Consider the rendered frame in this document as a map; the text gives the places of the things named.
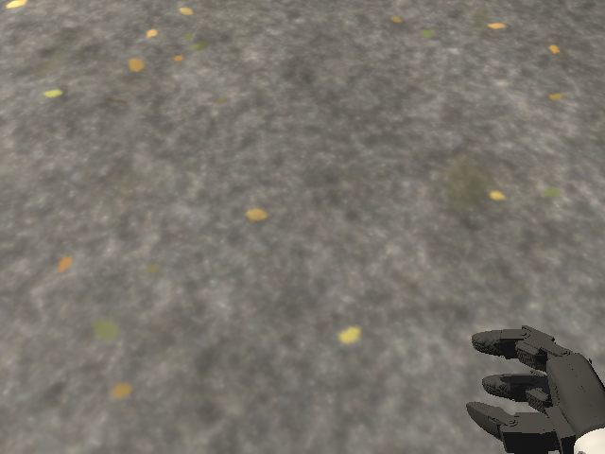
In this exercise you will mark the right robot hand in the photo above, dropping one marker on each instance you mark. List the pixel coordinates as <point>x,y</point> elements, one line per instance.
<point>570,398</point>

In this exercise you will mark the right robot forearm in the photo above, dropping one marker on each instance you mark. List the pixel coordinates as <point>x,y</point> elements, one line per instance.
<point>592,442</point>

